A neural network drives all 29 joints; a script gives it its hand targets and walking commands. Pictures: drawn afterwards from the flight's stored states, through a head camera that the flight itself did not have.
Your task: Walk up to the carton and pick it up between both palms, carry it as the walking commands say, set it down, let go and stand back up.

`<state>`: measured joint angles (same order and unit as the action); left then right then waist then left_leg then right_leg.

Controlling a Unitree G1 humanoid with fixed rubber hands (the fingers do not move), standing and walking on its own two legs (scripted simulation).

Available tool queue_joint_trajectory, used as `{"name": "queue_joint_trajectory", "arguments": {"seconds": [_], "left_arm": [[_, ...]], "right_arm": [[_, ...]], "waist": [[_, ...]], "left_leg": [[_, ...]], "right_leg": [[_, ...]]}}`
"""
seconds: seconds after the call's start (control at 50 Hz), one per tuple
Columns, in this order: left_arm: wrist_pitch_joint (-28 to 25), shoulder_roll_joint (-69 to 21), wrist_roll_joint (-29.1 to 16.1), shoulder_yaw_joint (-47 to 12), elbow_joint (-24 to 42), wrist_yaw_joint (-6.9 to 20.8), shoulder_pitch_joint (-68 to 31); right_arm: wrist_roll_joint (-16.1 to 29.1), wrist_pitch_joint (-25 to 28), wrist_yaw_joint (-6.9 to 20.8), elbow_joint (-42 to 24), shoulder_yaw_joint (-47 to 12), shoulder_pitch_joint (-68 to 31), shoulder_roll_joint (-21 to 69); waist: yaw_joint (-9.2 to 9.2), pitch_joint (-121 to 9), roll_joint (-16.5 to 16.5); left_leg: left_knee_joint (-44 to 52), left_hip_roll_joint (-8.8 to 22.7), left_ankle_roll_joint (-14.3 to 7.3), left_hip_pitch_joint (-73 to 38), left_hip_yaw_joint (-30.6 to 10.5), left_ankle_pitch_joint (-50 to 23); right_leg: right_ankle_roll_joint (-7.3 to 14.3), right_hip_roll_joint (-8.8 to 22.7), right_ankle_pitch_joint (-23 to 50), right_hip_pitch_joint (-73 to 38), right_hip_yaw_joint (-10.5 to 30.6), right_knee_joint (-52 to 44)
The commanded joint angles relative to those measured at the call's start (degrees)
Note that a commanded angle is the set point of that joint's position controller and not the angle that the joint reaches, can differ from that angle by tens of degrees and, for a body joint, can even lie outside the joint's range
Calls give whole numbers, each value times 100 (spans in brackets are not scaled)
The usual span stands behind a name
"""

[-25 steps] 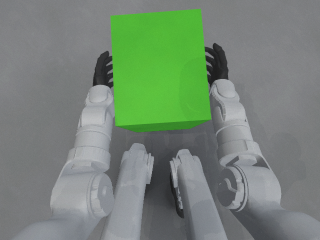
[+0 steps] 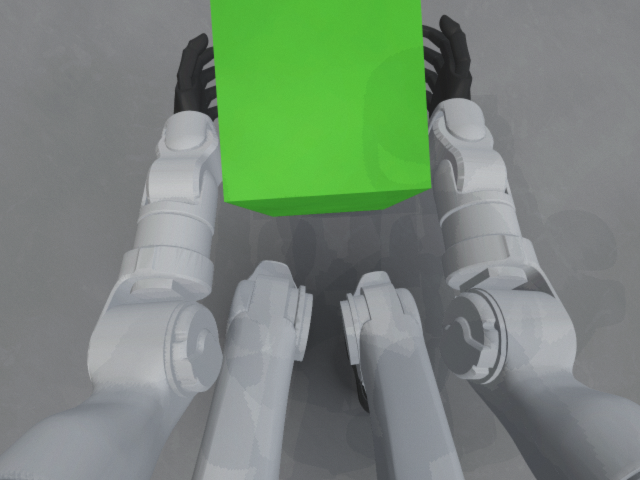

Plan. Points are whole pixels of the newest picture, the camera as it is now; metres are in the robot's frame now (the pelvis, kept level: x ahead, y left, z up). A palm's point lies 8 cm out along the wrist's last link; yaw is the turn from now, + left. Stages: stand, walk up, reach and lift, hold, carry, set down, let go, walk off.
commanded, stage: set down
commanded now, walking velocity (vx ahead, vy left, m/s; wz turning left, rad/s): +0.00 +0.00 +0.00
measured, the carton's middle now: (322, 118) +0.51 +0.03 -0.18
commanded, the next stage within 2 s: none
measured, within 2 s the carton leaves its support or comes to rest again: neither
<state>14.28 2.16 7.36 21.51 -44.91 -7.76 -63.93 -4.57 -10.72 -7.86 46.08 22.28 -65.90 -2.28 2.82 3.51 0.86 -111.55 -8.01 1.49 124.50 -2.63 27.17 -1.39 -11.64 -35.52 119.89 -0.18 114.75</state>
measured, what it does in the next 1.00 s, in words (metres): lowers itself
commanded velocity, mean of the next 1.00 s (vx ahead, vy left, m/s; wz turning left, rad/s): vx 0.00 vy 0.00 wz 0.00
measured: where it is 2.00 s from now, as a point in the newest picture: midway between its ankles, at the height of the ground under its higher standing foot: (317, 365)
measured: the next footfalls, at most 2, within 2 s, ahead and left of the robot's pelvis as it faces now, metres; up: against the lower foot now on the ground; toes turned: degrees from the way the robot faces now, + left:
none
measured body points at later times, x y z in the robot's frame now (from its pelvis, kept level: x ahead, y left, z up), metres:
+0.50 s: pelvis -0.02 +0.00 -0.05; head +0.34 +0.02 +0.21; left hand +0.52 +0.18 -0.21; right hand +0.55 -0.10 -0.19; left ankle +0.13 +0.11 -0.40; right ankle +0.09 -0.10 -0.40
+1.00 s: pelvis -0.02 +0.00 -0.06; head +0.34 +0.01 +0.20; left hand +0.52 +0.18 -0.22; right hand +0.55 -0.10 -0.21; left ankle +0.13 +0.11 -0.40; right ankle +0.09 -0.10 -0.40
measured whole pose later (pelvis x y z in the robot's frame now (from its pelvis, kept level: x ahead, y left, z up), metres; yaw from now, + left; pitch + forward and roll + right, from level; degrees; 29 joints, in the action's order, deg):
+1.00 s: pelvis -0.02 +0.00 -0.06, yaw -1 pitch +26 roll +0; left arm 14.8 11.6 0.6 17.1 -52.0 -7.7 -80.8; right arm -1.5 -12.9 -11.5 50.3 17.4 -82.6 -8.0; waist 3.6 29.8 1.4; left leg -124.0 -5.8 1.6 122.0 0.2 28.5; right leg -1.6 -12.7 -35.5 119.0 -0.9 127.9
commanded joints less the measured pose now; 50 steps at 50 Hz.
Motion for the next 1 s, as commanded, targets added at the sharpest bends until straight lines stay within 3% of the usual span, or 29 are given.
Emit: {"name": "queue_joint_trajectory", "arguments": {"seconds": [0.0,0.2,0.26,0.28,0.3,0.34,0.38,0.4,0.42,0.48,0.52,0.56,0.62,0.72,0.8,0.98], "left_arm": [[-299,-5008,-668,-2623,544,1117,-3959],[-272,-4649,-1137,-3095,938,1097,-4856],[-202,-4516,-1484,-3458,1377,1053,-5173],[-153,-4435,-1572,-3512,1372,1044,-5243],[-167,-4583,-1738,-3558,1534,1009,-5241],[-177,-4580,-2064,-3823,2241,971,-5809],[-130,-4540,-1971,-3657,1959,965,-5918],[-107,-4433,-1827,-3444,1479,995,-5823],[-90,-4542,-1729,-3375,1225,1027,-5739],[-82,-4712,-1476,-3228,819,1118,-5006],[-84,-4777,-1338,-3071,524,1215,-4836],[-109,-4740,-1257,-2973,546,1303,-4983],[-183,-4709,-1362,-2967,839,1328,-5312],[-243,-4616,-1582,-2981,949,1303,-5819],[-234,-4458,-1508,-2822,691,1348,-5888],[-270,-4636,-1306,-2559,219,1470,-5308]], "right_arm": [[496,-64,1047,16,-2859,-3591,5605],[916,-136,957,-417,-3386,-4518,5319],[1182,-230,932,-799,-3729,-4865,5263],[1203,-275,933,-799,-3733,-4923,5178],[1204,-277,896,-996,-3639,-4980,5144],[1439,-300,847,-1513,-3884,-5273,5251],[1289,-354,851,-1267,-3677,-5388,5148],[1171,-380,864,-1007,-3563,-5365,5200],[1097,-386,898,-779,-3485,-5241,5195],[1071,-387,1048,-437,-3514,-4731,5538],[1002,-397,1182,-97,-3407,-4529,5674],[962,-420,1291,116,-3308,-4431,5756],[1084,-386,1335,-56,-3347,-4743,5721],[1107,-294,1179,-306,-3382,-5317,5423],[963,-289,1102,-65,-3214,-5266,5336],[934,-224,1291,152,-3182,-4941,5634]], "waist": [[129,-6873,45],[147,-8415,34],[119,-9537,30],[28,-9617,20],[-60,-9426,-111],[5,-9819,59],[-106,-8905,230],[-105,-8328,305],[-104,-8166,203],[209,-7957,42],[271,-7481,40],[312,-7198,99],[386,-7491,113],[225,-7608,328],[161,-7173,404],[433,-6817,446]], "left_leg": [[494,-133,-36,-4582,413,-1532],[-64,-54,-10,-5018,442,-1757],[-221,-8,0,-5662,461,-1972],[-234,13,-3,-5789,432,-1923],[-362,8,40,-5866,418,-2314],[-348,-46,-3,-5860,375,-2419],[-328,-21,-80,-5450,286,-2104],[-376,4,-138,-5206,281,-1712],[-340,26,-127,-5174,291,-1532],[-400,-11,-90,-4989,415,-1723],[-384,-21,-134,-4712,441,-1656],[-397,-20,-159,-4469,458,-1532],[-468,-12,-163,-4503,510,-1627],[-522,-1,-162,-4314,486,-1515],[-514,6,-180,-4053,482,-1152],[-573,-12,-213,-3927,512,-1450]], "right_leg": [[53,-53,1548,-2588,-19,-1121],[73,17,1750,-3100,-39,-569],[81,76,1985,-3735,-92,-378],[94,91,1925,-3744,-138,-309],[134,96,2307,-3736,-127,-245],[122,65,2511,-4112,-79,-209],[181,90,2083,-3529,-24,-236],[184,107,1543,-3049,-7,-322],[177,134,1423,-3039,-17,-341],[166,124,1704,-3083,-9,-208],[138,101,1613,-2756,-3,-206],[124,94,1523,-2594,13,-190],[128,85,1617,-2705,19,-144],[130,102,1616,-2892,31,-127],[135,122,1314,-2818,26,-158],[97,88,1515,-2467,-55,-22]]}}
